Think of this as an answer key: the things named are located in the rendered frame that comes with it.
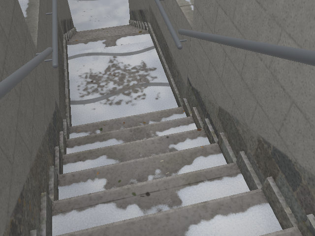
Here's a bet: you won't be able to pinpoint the stairs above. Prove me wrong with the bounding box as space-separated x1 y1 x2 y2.
52 106 302 236
69 25 145 41

